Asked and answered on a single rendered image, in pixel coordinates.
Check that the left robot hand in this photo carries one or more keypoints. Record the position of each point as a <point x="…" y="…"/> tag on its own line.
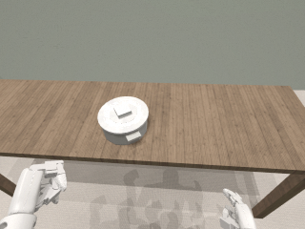
<point x="47" y="179"/>

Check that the knob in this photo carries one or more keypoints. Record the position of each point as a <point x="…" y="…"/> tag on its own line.
<point x="122" y="110"/>

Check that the lid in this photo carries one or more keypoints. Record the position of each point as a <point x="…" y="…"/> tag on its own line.
<point x="129" y="123"/>

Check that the table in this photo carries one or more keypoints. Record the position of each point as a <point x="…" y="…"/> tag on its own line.
<point x="249" y="128"/>

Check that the left robot forearm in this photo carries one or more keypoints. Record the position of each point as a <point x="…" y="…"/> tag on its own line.
<point x="18" y="221"/>

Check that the pot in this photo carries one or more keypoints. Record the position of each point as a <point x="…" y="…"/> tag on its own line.
<point x="126" y="139"/>

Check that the right robot hand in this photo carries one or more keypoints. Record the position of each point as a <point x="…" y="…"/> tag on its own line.
<point x="239" y="217"/>

